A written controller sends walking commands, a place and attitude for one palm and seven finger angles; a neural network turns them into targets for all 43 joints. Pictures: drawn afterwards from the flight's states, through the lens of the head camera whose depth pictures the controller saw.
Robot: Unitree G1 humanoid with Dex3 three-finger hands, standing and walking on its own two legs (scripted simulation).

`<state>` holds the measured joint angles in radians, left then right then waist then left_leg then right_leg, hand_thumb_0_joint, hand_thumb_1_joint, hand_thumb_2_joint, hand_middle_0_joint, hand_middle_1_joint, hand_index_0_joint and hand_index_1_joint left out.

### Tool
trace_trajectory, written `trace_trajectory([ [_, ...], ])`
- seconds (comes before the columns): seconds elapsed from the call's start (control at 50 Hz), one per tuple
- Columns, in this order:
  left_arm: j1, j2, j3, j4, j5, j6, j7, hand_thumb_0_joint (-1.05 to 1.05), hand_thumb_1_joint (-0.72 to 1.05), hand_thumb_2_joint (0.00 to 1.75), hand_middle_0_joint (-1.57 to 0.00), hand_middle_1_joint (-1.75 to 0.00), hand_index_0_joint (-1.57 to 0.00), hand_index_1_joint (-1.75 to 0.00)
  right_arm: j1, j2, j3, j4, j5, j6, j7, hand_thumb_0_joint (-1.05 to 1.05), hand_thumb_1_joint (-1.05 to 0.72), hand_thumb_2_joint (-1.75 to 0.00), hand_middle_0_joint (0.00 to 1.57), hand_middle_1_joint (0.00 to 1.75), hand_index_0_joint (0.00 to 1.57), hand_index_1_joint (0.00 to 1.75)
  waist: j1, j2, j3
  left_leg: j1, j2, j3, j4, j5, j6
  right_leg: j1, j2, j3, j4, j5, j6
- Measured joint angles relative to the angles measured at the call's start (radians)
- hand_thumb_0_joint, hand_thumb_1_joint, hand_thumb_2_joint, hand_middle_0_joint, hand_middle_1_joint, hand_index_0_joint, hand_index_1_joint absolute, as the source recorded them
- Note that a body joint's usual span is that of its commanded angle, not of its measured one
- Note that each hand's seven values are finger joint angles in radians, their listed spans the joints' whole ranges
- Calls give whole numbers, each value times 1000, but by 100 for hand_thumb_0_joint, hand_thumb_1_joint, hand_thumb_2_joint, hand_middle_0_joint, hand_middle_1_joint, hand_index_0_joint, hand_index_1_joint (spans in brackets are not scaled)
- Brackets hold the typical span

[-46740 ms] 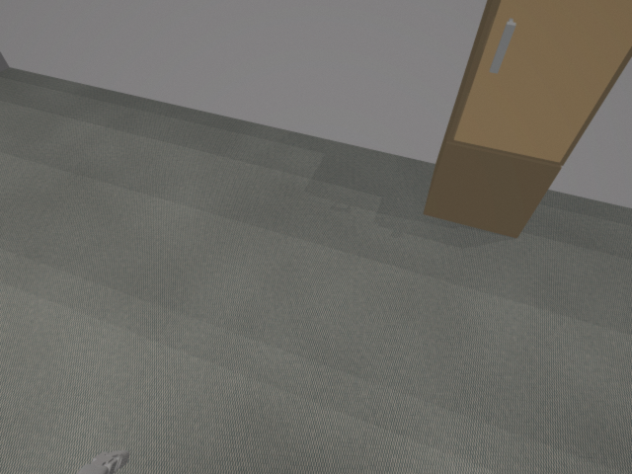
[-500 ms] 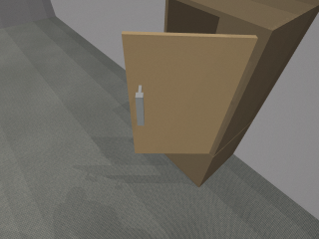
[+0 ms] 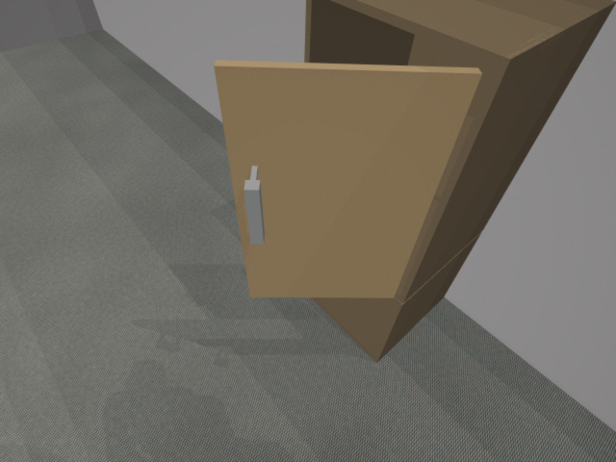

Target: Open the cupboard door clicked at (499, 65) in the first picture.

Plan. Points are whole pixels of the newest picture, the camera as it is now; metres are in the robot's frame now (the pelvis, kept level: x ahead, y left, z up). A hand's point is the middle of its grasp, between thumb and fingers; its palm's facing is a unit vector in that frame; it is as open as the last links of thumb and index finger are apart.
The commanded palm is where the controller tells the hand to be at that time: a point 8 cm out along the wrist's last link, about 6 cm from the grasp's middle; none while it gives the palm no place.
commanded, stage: shuffle to correct the standing spot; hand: left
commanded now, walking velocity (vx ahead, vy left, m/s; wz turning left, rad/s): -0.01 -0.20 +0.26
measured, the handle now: (256, 205) +0.52 +0.13 +0.01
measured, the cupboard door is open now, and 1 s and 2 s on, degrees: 49 49 49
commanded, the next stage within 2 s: come to a stop and stand still in 0.70 s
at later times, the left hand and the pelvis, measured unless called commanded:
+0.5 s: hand out of the picture -0.04 +0.10 -0.19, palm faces +0.13 -0.98 -0.15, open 7.4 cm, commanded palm none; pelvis +0.00 -0.06 -0.01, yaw +4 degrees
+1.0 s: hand out of the picture +0.04 +0.08 -0.17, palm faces +0.02 -0.98 -0.21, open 7.4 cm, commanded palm none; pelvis -0.02 -0.12 +0.00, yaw +3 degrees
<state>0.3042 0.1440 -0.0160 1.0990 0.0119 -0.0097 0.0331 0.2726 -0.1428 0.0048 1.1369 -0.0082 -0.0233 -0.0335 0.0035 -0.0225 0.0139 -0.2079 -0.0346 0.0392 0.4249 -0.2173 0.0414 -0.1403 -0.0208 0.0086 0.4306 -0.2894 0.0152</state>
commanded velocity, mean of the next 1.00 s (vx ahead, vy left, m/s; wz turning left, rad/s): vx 0.00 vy -0.13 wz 0.02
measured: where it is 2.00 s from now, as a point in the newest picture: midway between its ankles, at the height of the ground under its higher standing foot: outside the picture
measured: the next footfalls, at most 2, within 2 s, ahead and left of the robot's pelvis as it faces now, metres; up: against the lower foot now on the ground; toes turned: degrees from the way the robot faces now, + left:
left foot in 0.62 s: +0.02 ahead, +0.01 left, +0.00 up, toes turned +10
right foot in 1.06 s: +0.03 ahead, -0.25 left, +0.00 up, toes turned +2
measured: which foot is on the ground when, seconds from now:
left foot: down 0.00-0.38, up 0.40-0.60, down 0.62-1.00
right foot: down 0.00-0.62, up 0.64-1.00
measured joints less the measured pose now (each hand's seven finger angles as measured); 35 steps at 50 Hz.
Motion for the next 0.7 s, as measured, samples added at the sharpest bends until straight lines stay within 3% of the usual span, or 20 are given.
trace_trajectory([
  [0.2,15,9,20,-17,8,25,-8,0,91,90,-20,-30,-20,-30,2,20,-17,-5,-10,11,-10,1,-92,-90,20,30,20,29,-6,-17,2,-37,10,-36,33,-13,-21,-28,12,-36,38,-27,-24],
  [0.38,52,1,47,-62,15,49,-22,0,91,90,-20,-30,-20,-30,-11,-3,-42,-34,-13,30,-29,1,-91,-90,20,30,21,29,1,20,12,-109,67,-63,135,-51,-53,-69,71,-63,81,-41,-71],
  [0.5,56,1,56,-92,26,63,-19,0,91,90,-20,-30,-20,-30,-20,-8,-53,-41,-10,55,-37,1,-91,-90,20,30,20,29,14,4,14,-207,74,-1,483,-285,-34,-56,95,-108,71,-43,-110],
  [0.56,55,4,57,-102,29,60,-17,0,91,90,-20,-30,-20,-30,-38,0,-51,-52,-7,49,-36,1,-91,-90,20,30,20,29,26,-20,17,-185,65,43,451,-301,-35,-55,103,-114,65,-38,-115],
  [0.6,57,7,57,-105,24,62,-19,0,91,90,-20,-30,-20,-30,-47,7,-46,-66,-6,35,-37,1,-91,-90,20,30,20,29,27,-33,17,-126,60,67,300,-206,-33,-63,111,-114,83,-46,-113],
  [0.64,59,13,60,-102,14,64,-25,0,91,90,-20,-30,-20,-30,-53,16,-41,-79,-10,12,-40,1,-91,-90,20,30,20,29,18,-51,15,-86,55,78,198,-101,-3,-106,108,-105,186,-87,-94],
  [0.7,41,24,67,-96,18,84,-29,0,91,90,-20,-30,-20,-30,-48,29,-28,-99,-16,3,-39,0,-91,-90,20,30,20,29,3,-66,11,-75,62,92,200,-131,27,-233,99,-42,516,-197,-54],
])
